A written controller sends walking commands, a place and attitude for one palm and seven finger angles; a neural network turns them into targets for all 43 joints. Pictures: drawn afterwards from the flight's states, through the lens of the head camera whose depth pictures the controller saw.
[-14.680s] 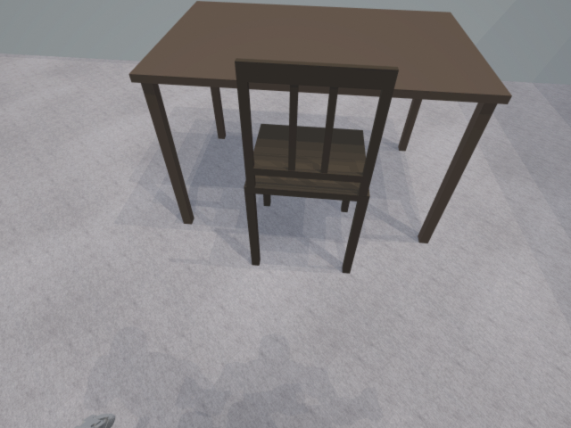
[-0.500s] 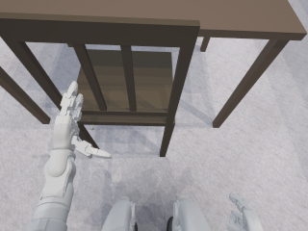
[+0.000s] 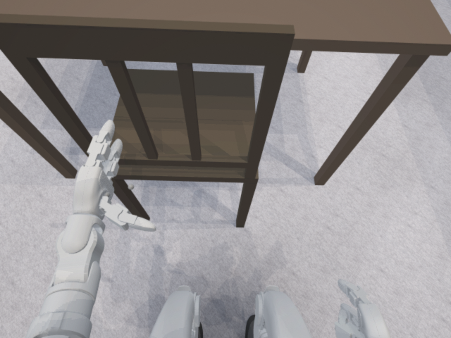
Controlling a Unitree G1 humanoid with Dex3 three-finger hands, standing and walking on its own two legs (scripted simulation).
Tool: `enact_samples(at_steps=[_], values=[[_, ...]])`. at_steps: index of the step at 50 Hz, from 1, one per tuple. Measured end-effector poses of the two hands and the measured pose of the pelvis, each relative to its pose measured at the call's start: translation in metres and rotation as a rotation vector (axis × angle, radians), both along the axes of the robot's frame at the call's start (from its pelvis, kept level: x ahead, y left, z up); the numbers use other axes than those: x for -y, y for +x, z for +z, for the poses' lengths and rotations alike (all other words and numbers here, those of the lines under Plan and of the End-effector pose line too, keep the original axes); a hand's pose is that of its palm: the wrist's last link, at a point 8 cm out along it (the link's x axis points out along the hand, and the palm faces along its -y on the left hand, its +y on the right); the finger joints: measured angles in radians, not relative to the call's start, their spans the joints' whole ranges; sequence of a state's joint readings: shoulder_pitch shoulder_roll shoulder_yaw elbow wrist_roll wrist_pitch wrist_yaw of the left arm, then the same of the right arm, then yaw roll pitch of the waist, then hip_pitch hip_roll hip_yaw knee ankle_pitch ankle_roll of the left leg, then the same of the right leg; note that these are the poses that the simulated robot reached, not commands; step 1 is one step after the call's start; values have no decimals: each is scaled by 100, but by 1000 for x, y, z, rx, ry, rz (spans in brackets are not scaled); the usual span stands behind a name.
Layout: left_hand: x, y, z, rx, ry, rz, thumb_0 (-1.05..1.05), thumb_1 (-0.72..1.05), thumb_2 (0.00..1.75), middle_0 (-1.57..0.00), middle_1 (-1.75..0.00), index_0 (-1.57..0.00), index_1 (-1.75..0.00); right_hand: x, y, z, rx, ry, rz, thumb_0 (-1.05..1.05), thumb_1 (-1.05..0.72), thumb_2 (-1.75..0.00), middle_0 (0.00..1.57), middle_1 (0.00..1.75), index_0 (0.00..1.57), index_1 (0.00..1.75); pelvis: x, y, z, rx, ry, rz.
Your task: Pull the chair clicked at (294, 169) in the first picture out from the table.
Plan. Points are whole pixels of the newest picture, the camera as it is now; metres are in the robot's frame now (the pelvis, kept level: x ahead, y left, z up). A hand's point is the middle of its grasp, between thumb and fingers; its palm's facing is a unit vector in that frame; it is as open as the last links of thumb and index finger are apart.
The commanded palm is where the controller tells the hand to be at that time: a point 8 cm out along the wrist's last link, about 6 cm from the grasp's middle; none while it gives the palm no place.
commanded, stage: aim the fingers beside a spindle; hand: left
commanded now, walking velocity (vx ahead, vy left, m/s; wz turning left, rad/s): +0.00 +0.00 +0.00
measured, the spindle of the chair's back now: (137, 118) +0.50 +0.18 +0.03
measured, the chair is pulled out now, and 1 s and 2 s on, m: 0.00 0.00 0.00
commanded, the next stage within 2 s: push the fingers through the gap in 0.10 s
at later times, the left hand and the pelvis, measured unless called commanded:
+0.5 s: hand (130, 176) +0.38 +0.18 +0.02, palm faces -0.03 -1.00 -0.02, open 17.0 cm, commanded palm +0.37 +0.23 +0.03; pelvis +0.00 +0.01 +0.00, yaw +0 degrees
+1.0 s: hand (137, 151) +0.43 +0.17 +0.02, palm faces -0.01 -1.00 -0.04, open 17.0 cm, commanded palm +0.41 +0.22 +0.02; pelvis +0.00 +0.02 +0.00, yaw -1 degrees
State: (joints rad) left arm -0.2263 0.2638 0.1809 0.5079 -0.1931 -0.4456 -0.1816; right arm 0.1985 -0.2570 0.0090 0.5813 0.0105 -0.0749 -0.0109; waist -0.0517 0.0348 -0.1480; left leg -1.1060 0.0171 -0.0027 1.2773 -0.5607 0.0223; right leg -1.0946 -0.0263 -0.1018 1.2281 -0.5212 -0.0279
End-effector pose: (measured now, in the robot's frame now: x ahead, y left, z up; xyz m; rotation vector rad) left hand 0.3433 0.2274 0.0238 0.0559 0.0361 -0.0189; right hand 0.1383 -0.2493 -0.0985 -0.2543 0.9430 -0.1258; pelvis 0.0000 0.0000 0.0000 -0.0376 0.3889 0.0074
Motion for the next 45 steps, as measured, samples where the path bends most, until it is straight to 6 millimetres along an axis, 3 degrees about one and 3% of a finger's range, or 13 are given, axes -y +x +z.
enact_samples(at_steps=[5,9,16,22,29,34,45], values=[[18,-14,-6,-43,-39,-42,-1,-50,30,-6,-8,-6,-8,-2,-3,4,-2,3,-18,1,-91,-90,20,30,20,30,-3,3,5,3,4,-8],[11,-15,0,14,-14,15,-1,-50,30,-6,-8,-6,-8,-3,-4,6,-2,-8,-11,1,-91,-90,20,30,20,30,-3,3,4,8,6,-10],[-14,-1,9,54,21,42,-1,-50,30,-6,-8,-6,-8,-5,-5,1,-14,-10,4,1,-91,-90,20,30,20,30,-4,0,1,8,-5,1],[-7,14,-4,-24,-28,-16,-1,-50,30,-6,-8,-6,-8,-5,-10,2,-26,-29,-14,1,-91,-90,20,30,21,30,-9,-1,2,-3,-11,2],[-4,31,4,40,-29,8,-1,-50,30,-6,-8,-6,-8,-6,-21,4,-53,-38,-29,1,-91,-90,20,30,20,30,-13,2,3,-13,-10,-8],[-11,44,-4,9,-15,20,-1,-50,30,-6,-8,-6,-8,-7,-31,0,-95,-36,-43,1,-91,-90,20,30,21,30,-15,2,0,-21,-13,-11],[-5,58,2,25,-25,6,-1,-50,30,-6,-8,-6,-8,-12,-50,-3,-163,-24,-66,1,-91,-90,20,30,21,30,-19,5,3,-28,-16,-13]])
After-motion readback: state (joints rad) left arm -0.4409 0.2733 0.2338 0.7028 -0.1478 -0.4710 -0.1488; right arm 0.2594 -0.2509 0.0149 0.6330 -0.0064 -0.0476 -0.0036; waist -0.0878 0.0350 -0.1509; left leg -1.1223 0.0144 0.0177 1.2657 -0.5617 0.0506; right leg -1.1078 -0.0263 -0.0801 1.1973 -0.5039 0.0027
